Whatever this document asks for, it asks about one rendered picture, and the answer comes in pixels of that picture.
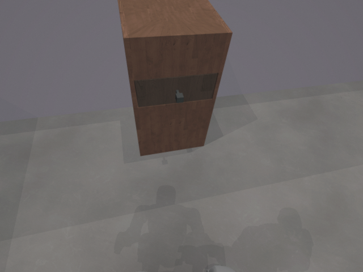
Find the handle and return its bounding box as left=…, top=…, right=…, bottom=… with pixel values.
left=175, top=90, right=184, bottom=103

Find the cabinet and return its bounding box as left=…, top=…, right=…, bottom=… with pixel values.
left=118, top=0, right=233, bottom=156

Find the drawer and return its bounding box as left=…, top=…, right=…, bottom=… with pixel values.
left=134, top=73, right=217, bottom=107

